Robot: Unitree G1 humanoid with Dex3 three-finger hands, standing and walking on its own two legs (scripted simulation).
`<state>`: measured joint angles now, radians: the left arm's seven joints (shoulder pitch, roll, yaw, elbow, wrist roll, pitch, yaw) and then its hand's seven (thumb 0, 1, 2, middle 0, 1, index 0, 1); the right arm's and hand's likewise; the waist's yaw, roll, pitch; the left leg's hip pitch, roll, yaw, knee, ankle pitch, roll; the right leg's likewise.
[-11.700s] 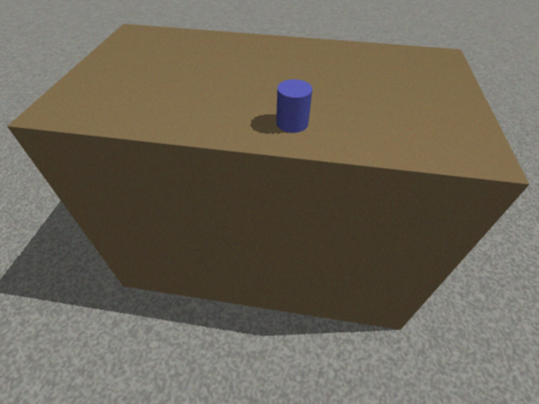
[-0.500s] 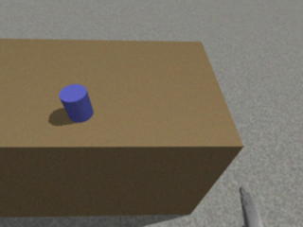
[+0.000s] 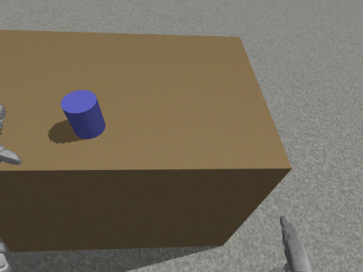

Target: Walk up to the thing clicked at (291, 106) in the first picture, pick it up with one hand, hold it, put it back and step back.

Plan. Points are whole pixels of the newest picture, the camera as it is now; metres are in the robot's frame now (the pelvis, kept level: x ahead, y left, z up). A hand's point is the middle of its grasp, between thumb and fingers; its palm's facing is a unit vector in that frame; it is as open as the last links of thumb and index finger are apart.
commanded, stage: close in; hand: left
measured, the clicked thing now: (84, 115) +0.47 +0.21 +0.08
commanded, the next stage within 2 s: close in 0.62 s
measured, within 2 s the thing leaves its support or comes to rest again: leaves its support in 1.82 s
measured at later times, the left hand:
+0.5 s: hand (65, 122) +0.43 +0.24 +0.10, palm faces +0.22 -0.97 +0.00, open 17.7 cm
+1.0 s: hand (79, 114) +0.45 +0.21 +0.10, palm faces +0.24 -0.97 +0.01, open 16.5 cm
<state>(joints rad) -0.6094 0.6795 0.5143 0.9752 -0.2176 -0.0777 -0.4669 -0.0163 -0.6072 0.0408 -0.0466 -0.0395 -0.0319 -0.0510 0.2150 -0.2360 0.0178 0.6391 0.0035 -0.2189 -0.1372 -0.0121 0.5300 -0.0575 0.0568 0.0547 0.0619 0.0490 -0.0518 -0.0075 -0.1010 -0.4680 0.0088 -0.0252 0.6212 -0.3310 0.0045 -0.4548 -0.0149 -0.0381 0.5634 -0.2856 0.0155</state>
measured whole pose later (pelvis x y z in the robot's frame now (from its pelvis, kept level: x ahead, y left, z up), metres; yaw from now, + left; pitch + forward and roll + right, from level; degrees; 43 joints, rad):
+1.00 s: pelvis -0.02 -0.01 -0.03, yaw -2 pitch +12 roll -1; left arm -0.74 0.45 0.40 0.91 -0.13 -0.16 -0.04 -0.02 -0.60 0.07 -0.33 -0.20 -0.33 -0.19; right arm 0.34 -0.23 -0.05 0.27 0.00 -0.06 -0.03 -0.01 0.51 -0.06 0.05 0.05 0.06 0.05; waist -0.10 0.00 -0.10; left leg -0.64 0.03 -0.01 0.84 -0.41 -0.01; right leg -0.65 0.01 -0.02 0.80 -0.37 0.00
